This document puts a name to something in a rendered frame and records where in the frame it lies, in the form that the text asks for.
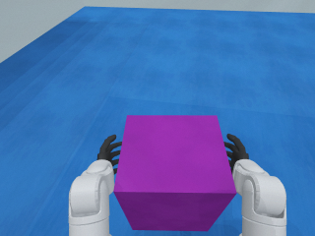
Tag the left robot hand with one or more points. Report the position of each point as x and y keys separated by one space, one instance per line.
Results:
x=106 y=153

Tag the right robot hand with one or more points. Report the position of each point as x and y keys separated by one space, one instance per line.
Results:
x=238 y=150

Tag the robot right forearm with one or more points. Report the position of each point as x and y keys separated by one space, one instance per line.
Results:
x=263 y=205

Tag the carton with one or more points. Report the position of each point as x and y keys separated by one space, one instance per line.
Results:
x=173 y=172

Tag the robot left forearm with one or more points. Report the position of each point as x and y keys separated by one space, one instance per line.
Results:
x=88 y=206

